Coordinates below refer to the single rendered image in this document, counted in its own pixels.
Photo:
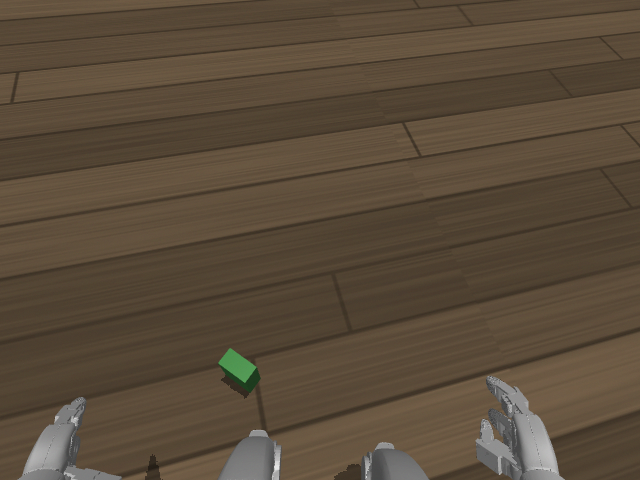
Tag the carton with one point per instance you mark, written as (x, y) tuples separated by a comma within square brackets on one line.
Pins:
[(240, 370)]

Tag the left robot hand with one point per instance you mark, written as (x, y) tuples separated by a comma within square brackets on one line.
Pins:
[(57, 446)]

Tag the right robot hand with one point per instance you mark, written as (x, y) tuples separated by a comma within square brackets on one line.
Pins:
[(526, 444)]

